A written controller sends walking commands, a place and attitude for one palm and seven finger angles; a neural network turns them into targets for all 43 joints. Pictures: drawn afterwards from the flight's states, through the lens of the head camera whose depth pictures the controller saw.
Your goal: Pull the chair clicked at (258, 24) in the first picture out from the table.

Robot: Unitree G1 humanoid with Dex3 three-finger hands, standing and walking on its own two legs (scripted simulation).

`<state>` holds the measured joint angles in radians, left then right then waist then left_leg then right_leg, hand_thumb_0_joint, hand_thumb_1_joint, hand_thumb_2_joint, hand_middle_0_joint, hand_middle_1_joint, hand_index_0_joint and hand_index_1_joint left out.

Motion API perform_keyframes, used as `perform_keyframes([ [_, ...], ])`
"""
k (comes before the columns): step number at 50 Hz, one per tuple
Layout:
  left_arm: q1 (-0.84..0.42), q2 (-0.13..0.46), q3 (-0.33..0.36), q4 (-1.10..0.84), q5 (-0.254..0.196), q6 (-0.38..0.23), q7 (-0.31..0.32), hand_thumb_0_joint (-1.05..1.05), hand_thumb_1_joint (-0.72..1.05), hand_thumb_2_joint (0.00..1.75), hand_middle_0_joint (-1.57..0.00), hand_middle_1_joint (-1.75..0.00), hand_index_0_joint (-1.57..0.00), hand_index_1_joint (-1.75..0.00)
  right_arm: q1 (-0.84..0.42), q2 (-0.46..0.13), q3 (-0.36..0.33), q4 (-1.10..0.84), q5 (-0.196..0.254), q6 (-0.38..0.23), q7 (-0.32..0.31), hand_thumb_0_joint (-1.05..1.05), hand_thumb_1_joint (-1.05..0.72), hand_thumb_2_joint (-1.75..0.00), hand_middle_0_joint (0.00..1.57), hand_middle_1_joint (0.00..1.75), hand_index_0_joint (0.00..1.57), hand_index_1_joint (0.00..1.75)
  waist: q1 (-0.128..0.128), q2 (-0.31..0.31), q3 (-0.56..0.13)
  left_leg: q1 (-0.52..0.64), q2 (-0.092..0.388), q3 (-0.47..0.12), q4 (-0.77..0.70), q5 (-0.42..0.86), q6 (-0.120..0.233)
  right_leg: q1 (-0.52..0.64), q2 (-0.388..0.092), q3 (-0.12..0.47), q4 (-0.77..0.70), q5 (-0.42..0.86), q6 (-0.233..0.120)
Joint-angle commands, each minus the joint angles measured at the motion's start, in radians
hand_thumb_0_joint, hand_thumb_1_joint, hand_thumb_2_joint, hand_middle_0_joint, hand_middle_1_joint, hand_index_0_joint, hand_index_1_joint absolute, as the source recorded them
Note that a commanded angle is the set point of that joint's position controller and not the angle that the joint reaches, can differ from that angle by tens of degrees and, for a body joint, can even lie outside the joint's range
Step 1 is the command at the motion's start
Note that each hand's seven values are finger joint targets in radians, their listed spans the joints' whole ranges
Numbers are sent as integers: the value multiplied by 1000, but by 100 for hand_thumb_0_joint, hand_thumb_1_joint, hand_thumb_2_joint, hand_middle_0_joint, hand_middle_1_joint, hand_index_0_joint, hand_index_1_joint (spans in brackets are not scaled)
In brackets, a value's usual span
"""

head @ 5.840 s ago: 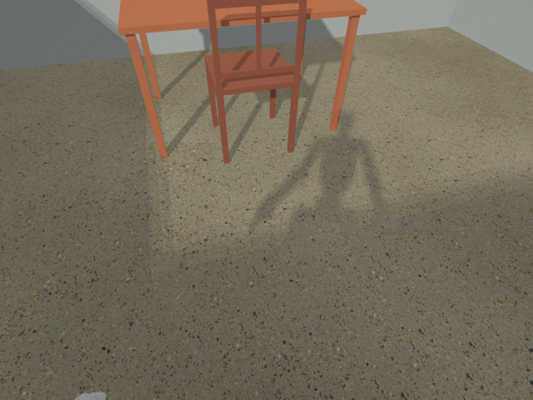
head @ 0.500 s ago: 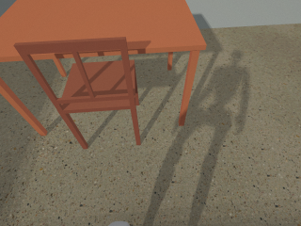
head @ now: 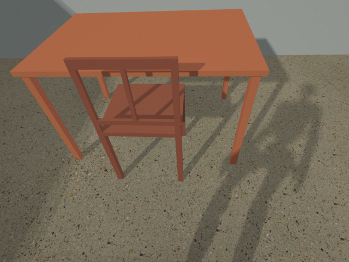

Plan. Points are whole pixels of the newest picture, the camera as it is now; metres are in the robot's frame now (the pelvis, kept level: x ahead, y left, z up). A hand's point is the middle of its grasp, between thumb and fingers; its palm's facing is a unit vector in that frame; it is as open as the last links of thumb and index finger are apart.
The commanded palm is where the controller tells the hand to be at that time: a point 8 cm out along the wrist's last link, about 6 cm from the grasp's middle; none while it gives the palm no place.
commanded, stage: take the last steps up to it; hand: left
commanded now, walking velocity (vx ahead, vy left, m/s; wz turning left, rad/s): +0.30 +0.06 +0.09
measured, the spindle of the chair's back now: (129, 96) +0.76 +0.26 -0.08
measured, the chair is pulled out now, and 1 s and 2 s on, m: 0.00 0.00 0.00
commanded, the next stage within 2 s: come to a stop and stand still in 0.76 s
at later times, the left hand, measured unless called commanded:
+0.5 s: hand out of the picture +0.06 +0.24 -0.18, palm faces +0.11 -0.98 -0.17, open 7.4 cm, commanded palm none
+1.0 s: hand (113, 193) +0.35 +0.24 -0.15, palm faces +0.04 -0.97 -0.24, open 7.2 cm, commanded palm none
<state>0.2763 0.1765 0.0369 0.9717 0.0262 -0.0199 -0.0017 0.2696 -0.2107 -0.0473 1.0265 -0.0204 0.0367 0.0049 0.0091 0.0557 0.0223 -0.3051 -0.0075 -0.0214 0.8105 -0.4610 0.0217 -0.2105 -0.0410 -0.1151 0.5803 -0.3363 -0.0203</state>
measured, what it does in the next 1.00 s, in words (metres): walks ahead: left foot, then right foot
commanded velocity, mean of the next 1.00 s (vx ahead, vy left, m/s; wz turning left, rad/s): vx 0.16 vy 0.03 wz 0.00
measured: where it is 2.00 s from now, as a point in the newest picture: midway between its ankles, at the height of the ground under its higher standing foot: (177, 258)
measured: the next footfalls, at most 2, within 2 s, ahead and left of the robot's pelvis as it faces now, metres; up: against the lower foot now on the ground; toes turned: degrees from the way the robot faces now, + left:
left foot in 0.40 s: +0.21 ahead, +0.18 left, +0.00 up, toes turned +9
right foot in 0.78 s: +0.35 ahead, -0.04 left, +0.00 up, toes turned -7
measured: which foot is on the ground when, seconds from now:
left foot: up 0.00-0.38, down 0.40-0.78, up 0.80-1.00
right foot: down 0.00-0.40, up 0.42-0.76, down 0.78-1.00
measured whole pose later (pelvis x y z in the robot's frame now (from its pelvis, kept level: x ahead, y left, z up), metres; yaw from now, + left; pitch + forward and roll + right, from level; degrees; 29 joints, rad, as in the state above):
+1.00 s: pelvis +0.30 +0.06 +0.01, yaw +0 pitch +0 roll +0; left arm 0.22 0.15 0.04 1.03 0.02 -0.03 0.03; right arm 0.25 -0.17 -0.04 1.08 -0.01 0.00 -0.02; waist -0.01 0.04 0.05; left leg -0.39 0.05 0.04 0.86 -0.38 -0.03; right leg -0.21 -0.02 -0.12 0.44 -0.22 -0.05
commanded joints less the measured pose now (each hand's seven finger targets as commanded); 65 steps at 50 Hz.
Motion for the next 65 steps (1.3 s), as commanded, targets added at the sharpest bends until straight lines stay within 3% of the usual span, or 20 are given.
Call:
perform_keyframes([
  [1,100,156,31,-8,0,-36,21,0,90,90,-20,-30,-20,-30,-103,-90,-33,-104,-10,-35,26,0,-90,-90,20,30,20,30,17,-184,171,-360,75,-40,303,147,4,-3,-338,425,-495,-307,-95],
  [5,128,104,17,21,-4,-58,22,0,90,90,-20,-30,-20,-30,-33,-34,-24,-56,-6,-32,31,0,-90,-90,20,30,20,30,-3,-193,113,-307,82,29,240,282,-30,54,-242,165,-456,63,-68],
  [13,214,124,25,111,5,-60,27,0,90,90,-20,-30,-20,-30,-163,4,-8,-90,0,-55,42,0,-90,-90,20,30,20,30,39,-214,116,-235,93,110,-81,248,-17,124,-273,94,-394,248,-100],
  [17,179,132,37,122,-1,-44,26,0,90,90,-20,-30,-20,-30,-39,-16,-10,-49,-4,-79,28,0,-90,-90,20,30,20,30,-23,-193,59,58,28,169,-283,254,12,63,-222,40,-209,314,-72],
  [18,176,112,33,123,-1,-39,22,0,90,90,-20,-30,-20,-30,95,-64,-20,-6,-7,-87,17,0,-90,-90,20,30,20,30,-76,-114,6,243,35,141,-332,247,22,-10,-178,5,-18,327,-54],
  [20,181,21,18,67,-13,-35,11,0,90,90,-20,-30,-20,-30,310,-236,-58,37,-12,-88,-11,0,-90,-90,20,30,20,30,-127,257,-132,493,409,-400,-535,246,155,-356,20,-24,510,-261,3],
  [21,126,32,20,52,-9,-33,15,0,90,90,-20,-30,-20,-30,265,-219,-54,44,-5,-82,-20,0,-90,-90,20,30,20,30,-120,191,-121,418,424,-385,-577,116,176,-395,-12,67,632,-247,-21],
  [24,63,30,28,63,-3,-24,-4,0,90,90,-20,-30,-20,-30,62,-75,-18,-10,-5,-97,-26,0,-90,-90,20,30,20,30,-40,67,52,128,341,-185,-627,123,154,-375,-98,98,637,-45,-10],
  [27,101,2,25,69,0,-1,-6,0,90,90,-20,-30,-20,-30,28,-48,-11,-17,-2,-112,-29,0,-90,-90,20,30,20,30,5,49,49,73,297,-54,-637,303,160,-294,-101,80,482,-3,13],
  [33,0,19,24,0,-3,3,-10,0,90,90,-20,-30,-20,-30,24,-79,-21,-10,-5,-102,-20,0,-90,-90,20,30,20,30,6,12,81,65,295,-7,-624,291,177,-204,-75,47,170,42,17],
  [37,57,44,28,16,4,-11,-7,0,90,90,-20,-30,-20,-30,22,-79,-18,5,-5,-88,-18,0,-90,-90,20,30,20,30,39,-39,51,42,221,55,-431,257,103,13,-7,-15,-47,152,13],
  [38,120,98,38,33,6,-22,-1,0,90,90,-20,-30,-20,-30,29,-45,-10,12,2,-90,-15,0,-90,-90,20,30,20,30,70,-142,32,-46,157,104,-269,217,65,143,-57,79,-119,173,-8],
  [39,187,175,53,51,9,-33,6,0,90,90,-20,-30,-20,-30,58,5,-2,-4,7,-94,-8,0,-90,-90,20,30,20,30,77,-347,5,-210,33,190,-21,24,13,252,-264,383,-225,230,-94],
  [40,242,226,57,51,-9,-33,8,0,90,90,-20,-30,-20,-30,41,-24,-1,-26,8,-84,-11,0,-90,-90,20,30,20,30,94,-366,-61,-242,13,129,195,-177,6,251,-384,559,-349,234,-193],
  [44,11,115,32,5,-10,-38,27,0,90,90,-20,-30,-20,-30,13,-10,-1,3,2,-68,-10,0,-90,-90,20,30,20,30,1,-87,3,-207,100,16,295,71,-16,50,-287,288,-337,431,-179],
  [46,-37,82,17,5,-5,-36,31,0,90,90,-20,-30,-20,-30,69,32,14,34,7,-47,-21,0,-90,-90,20,30,20,30,-37,-126,-16,-76,91,39,123,81,-48,-13,-239,142,-293,696,-149],
  [50,-15,133,21,32,-8,-9,42,0,90,90,-20,-30,-20,-30,27,30,19,27,20,-30,-28,0,-90,-90,20,30,20,30,-1,-169,-58,-20,46,78,-106,119,-65,78,-218,125,-209,846,-143],
  [54,-27,152,34,36,-15,23,48,0,90,90,-20,-30,-20,-30,24,-14,0,18,13,-17,-32,0,-90,-90,20,30,20,30,-15,-204,-25,92,50,86,-318,330,-60,23,-191,122,-122,678,-91],
  [58,18,82,17,17,-24,52,56,0,90,90,-20,-30,-20,-30,21,-126,-15,-7,5,-30,-48,0,-90,-90,20,30,20,30,-10,221,-57,162,380,-216,-473,1146,167,-103,29,64,272,-274,46],
  [65,-16,95,34,10,-16,71,41,0,90,90,-20,-30,-20,-30,-73,-124,-28,-57,-2,-20,-59,0,-90,-90,20,30,20,30,-14,76,-88,212,315,-109,-436,912,175,-214,24,153,475,-179,62],
])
